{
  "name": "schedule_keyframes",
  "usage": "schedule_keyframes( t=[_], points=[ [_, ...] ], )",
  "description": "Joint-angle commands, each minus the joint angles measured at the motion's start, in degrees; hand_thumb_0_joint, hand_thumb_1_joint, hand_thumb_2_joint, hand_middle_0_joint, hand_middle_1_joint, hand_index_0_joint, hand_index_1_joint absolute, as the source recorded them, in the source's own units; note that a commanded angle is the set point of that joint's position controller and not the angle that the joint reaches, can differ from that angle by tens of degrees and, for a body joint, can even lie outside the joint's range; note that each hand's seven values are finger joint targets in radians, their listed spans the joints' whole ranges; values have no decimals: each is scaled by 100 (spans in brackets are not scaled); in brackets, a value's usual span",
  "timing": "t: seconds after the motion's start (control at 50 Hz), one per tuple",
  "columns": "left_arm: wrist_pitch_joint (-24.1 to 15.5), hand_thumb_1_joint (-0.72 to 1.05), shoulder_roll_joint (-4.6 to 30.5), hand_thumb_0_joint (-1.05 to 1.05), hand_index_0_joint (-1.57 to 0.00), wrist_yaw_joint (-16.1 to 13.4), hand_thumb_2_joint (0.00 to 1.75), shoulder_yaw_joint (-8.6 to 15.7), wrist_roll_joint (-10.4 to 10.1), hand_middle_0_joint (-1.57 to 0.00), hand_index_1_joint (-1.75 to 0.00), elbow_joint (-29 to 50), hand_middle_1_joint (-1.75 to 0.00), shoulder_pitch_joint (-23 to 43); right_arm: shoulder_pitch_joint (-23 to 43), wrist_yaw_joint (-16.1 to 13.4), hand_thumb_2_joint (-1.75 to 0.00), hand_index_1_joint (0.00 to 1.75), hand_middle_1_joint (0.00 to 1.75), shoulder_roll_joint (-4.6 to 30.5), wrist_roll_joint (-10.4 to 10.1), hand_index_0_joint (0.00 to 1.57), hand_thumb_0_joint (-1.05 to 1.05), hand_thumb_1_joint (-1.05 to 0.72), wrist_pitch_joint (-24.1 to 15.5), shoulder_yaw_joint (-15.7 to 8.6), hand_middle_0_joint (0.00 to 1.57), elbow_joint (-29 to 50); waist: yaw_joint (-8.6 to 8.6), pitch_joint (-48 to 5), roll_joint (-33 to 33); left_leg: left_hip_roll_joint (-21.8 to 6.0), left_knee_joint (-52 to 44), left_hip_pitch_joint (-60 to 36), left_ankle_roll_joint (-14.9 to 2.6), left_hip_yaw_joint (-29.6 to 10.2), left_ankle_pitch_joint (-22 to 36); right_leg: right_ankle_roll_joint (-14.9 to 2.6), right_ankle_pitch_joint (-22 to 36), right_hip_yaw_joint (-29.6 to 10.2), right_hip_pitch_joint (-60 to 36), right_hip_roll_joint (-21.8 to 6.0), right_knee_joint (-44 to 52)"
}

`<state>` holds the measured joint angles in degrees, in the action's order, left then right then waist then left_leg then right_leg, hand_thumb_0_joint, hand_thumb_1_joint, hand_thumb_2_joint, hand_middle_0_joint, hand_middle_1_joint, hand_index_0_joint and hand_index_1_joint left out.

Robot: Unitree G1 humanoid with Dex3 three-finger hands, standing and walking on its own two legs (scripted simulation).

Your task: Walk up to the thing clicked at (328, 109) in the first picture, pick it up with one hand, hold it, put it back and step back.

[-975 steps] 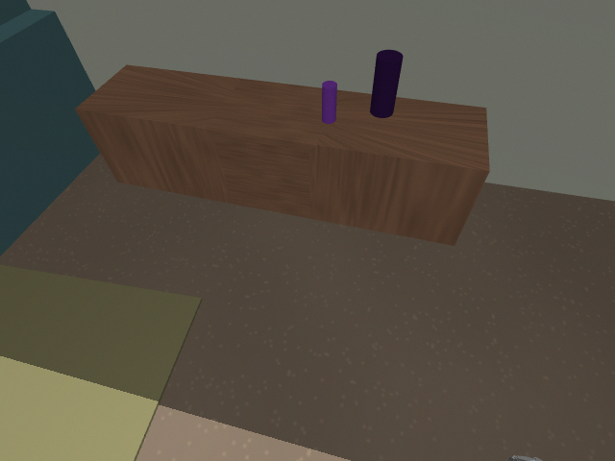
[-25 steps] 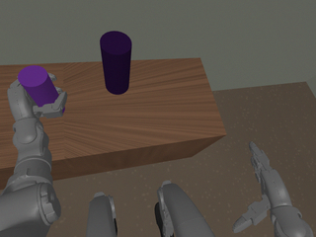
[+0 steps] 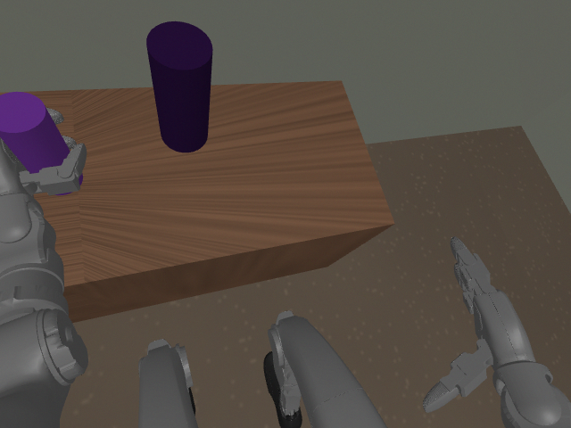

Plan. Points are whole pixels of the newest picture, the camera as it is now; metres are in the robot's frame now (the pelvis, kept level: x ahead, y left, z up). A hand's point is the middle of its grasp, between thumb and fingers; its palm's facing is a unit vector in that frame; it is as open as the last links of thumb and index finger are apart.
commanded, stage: lower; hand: left
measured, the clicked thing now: (42, 150) +0.51 +0.21 -0.02
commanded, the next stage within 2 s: loosen in 1.26 s
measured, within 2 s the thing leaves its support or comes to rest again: rests again in 1.10 s
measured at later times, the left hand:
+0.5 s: hand (67, 169) +0.52 +0.20 -0.09, palm faces +0.20 -0.98 -0.01, open 7.4 cm
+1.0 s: hand (74, 175) +0.53 +0.20 -0.12, palm faces +0.21 -0.98 -0.01, open 7.4 cm
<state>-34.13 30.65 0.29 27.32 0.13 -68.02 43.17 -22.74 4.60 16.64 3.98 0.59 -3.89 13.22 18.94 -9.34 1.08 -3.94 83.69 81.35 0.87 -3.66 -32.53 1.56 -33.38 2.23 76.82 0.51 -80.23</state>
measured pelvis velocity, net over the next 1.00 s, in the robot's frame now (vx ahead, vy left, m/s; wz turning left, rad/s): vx -0.01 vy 0.00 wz -0.04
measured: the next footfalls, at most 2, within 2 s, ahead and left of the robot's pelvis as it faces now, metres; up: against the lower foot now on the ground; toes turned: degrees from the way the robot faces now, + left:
none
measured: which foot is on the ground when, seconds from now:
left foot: down 0.00-1.00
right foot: down 0.00-1.00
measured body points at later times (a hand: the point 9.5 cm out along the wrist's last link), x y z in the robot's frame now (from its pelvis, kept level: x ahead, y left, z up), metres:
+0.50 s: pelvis -0.01 +0.00 -0.04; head +0.19 +0.08 +0.36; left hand +0.50 +0.25 -0.08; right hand +0.16 -0.26 +0.06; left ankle +0.04 +0.12 -0.58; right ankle +0.03 -0.14 -0.58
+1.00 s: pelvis -0.01 +0.00 -0.06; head +0.20 +0.09 +0.33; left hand +0.51 +0.26 -0.12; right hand +0.16 -0.25 +0.07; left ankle +0.04 +0.12 -0.58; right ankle +0.03 -0.14 -0.58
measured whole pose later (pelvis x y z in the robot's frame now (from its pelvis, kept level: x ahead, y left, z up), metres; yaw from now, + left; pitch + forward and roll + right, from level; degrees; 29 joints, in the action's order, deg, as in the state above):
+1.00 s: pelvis -0.01 +0.00 -0.06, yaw -2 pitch +35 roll -7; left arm -35.4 37.8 -0.4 31.4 2.8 -69.4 45.7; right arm -25.0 6.4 19.6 4.0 -2.0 -6.7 25.2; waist 25.0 -9.5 2.5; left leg -4.0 95.7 96.3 0.6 -5.3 -34.9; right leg 2.0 -35.6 3.0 91.0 1.0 -91.3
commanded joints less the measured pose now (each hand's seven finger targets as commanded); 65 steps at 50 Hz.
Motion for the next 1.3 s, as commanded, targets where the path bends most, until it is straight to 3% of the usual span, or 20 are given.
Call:
schedule_keyframes(
  t=[0.0,0.06,0.14,0.18,0.24,0.3,0.4,0.44,0.46,0.48,0.58,0.64,0.72,0.76,0.82,1.08,1.14,1.22,1.26,1.28],
  points=[
    [-520,41,1380,0,-137,20,133,117,-90,-135,-146,1329,-146,2320,-248,-108,-5,5,5,1081,-36,5,0,55,-326,-865,5,1216,22,-3526,-1766,172,-778,-2931,-145,-14,2273,-270,2158,15,-1388,190,785],
    [-523,41,1363,0,-137,7,133,140,-41,-135,-145,872,-145,2315,-287,-86,-5,5,5,923,-25,5,0,55,-314,-670,5,999,57,-2925,-1690,189,-778,-2448,-134,-46,1791,-278,1760,10,-1065,189,738],
    [-618,39,1536,0,-138,-8,132,181,7,-136,-145,839,-146,2363,-214,-95,-5,5,5,1152,-11,5,0,55,-389,-885,5,1288,172,-3110,-1674,181,-656,-2352,-143,-79,1578,-289,1579,12,-929,204,650],
    [-677,40,1614,0,-139,22,133,181,17,-137,-146,933,-147,2463,-206,-57,-5,5,5,1069,-16,5,0,55,-423,-771,5,1425,137,-3259,-1787,178,-585,-2434,-125,-95,1714,-307,1656,50,-843,218,533],
    [-702,42,1703,0,-139,32,134,284,-5,-137,-147,970,-147,2416,-350,-61,-5,5,5,1178,-22,5,0,55,-455,-906,5,1579,270,-3505,-1816,190,-416,-2361,-163,-79,1919,-273,1933,-17,-1000,204,485],
    [-728,42,1926,0,-138,-16,133,404,9,-136,-145,1162,-145,2582,-480,-40,-5,5,5,1146,-6,5,0,54,-458,-903,5,1455,253,-3567,-2100,199,-291,-2306,-160,-66,1933,-266,1939,-55,-898,190,390],
    [-738,40,1997,0,-140,14,133,360,109,-138,-147,1215,-147,2699,-434,-28,-5,5,5,1205,0,5,0,54,-460,-1026,5,1554,333,-3522,-2430,157,-254,-2452,-82,-127,1808,-324,1682,55,-412,228,195],
    [-689,41,1912,0,-139,4,133,342,104,-137,-146,1117,-146,2512,-354,-14,-5,5,5,1235,2,5,0,54,-479,-1034,5,1682,283,-3478,-2405,153,-261,-2448,-72,-150,1746,-334,1609,92,-348,239,158],
    [-690,41,1861,0,-139,13,133,318,103,-137,-146,1167,-146,2557,-481,-5,-5,5,5,1194,22,5,0,53,-481,-1019,5,1645,363,-3551,-2525,156,-197,-2491,-80,-130,1930,-329,1768,80,-381,228,159],
    [-681,42,1934,0,-138,9,132,351,98,-137,-145,1214,-145,2545,-309,-1,-5,5,5,1179,0,5,0,54,-496,-1010,5,1711,301,-3579,-2459,161,-136,-2394,-95,-125,1885,-315,1748,42,-419,222,132],
    [-632,43,1811,0,-140,-17,135,314,142,-139,-147,1047,-147,2476,-385,-8,-5,5,5,1307,5,5,0,54,-493,-1141,5,1760,408,-3403,-2485,121,-155,-2425,-53,-195,1822,-350,1581,174,-33,258,25],
    [-631,45,1894,0,-140,-46,136,369,131,-139,-148,1084,-148,2455,-403,-4,-5,5,5,1289,-30,5,0,55,-497,-1133,5,1851,376,-3349,-2409,145,-135,-2173,-76,-172,1550,-339,1451,144,-92,253,-8],
    [-657,45,1907,0,-138,-37,135,427,112,-136,-146,1153,-146,2445,-504,8,-5,5,5,1258,-33,5,0,54,-526,-1096,5,1951,449,-3477,-2373,145,15,-2190,-92,-180,1900,-329,1736,168,-103,265,-95],
    [-651,44,2005,0,-138,-73,134,500,145,-137,-145,1161,-145,2442,-477,12,-5,5,5,1304,-37,5,0,54,-518,-1155,5,2006,395,-3521,-2346,154,30,-2124,-100,-175,1806,-327,1666,150,-116,256,-123],
    [-671,45,1897,0,-137,-80,134,401,179,-135,-144,1183,-144,2534,-439,11,-5,5,5,1346,-40,5,0,55,-530,-1219,5,2171,481,-3458,-2372,150,13,-2108,-90,-176,1551,-330,1484,138,-4,258,-107],
    [-690,44,2041,0,-132,-84,130,540,200,-131,-139,1279,-139,2406,-634,93,-5,5,5,1403,-44,5,0,55,-522,-1297,5,2307,484,-3549,-2640,118,223,-2314,-43,-227,2093,-346,1735,204,246,267,-371],
    [-678,46,2025,0,-133,-93,132,536,200,-133,-141,1219,-140,2425,-617,92,-5,5,5,1403,-54,5,0,55,-541,-1323,5,2376,540,-3436,-2493,155,288,-1897,-101,-157,1664,-307,1600,90,63,247,-298],
    [-711,46,2028,0,-132,-73,131,529,208,-131,-139,1223,-138,2440,-772,117,-5,5,5,1328,-54,5,0,55,-518,-1258,5,2395,599,-3508,-2585,150,356,-1969,-89,-167,2055,-322,1868,141,117,265,-395],
    [-699,44,2210,0,-131,-87,130,609,250,-131,-139,1170,-138,2353,-667,99,-5,5,5,1476,-71,5,0,55,-534,-1406,5,2547,582,-3535,-2556,156,398,-1932,-105,-152,1939,-312,1820,102,60,260,-376],
    [-693,46,2018,0,-131,-81,130,524,265,-131,-139,995,-138,2340,-762,113,-5,5,5,1436,-40,5,0,55,-517,-1373,5,2470,654,-3419,-2539,148,410,-1869,-100,-160,1907,-315,1791,109,147,261,-385]
  ],
)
